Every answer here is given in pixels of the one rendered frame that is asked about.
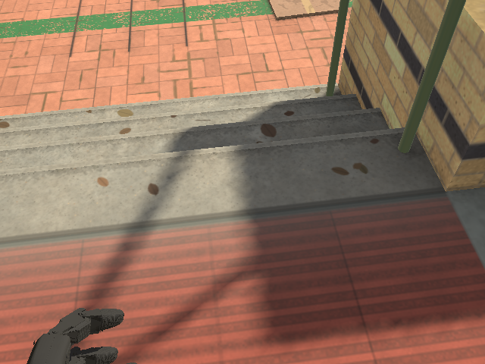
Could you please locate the left robot hand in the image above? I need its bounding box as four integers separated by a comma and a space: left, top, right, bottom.
27, 308, 137, 364

